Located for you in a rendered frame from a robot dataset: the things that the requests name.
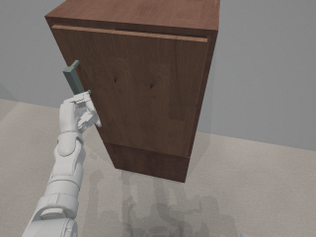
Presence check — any left robot forearm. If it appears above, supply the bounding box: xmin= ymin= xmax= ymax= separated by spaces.
xmin=22 ymin=131 xmax=86 ymax=237

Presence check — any handle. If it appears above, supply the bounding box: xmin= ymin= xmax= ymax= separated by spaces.
xmin=62 ymin=60 xmax=92 ymax=95

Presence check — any left robot hand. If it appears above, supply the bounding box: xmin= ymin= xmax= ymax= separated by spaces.
xmin=59 ymin=92 xmax=102 ymax=136

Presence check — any left robot upper arm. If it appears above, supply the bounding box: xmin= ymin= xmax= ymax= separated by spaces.
xmin=24 ymin=217 xmax=78 ymax=237

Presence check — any cupboard door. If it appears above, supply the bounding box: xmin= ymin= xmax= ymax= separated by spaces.
xmin=51 ymin=25 xmax=207 ymax=158

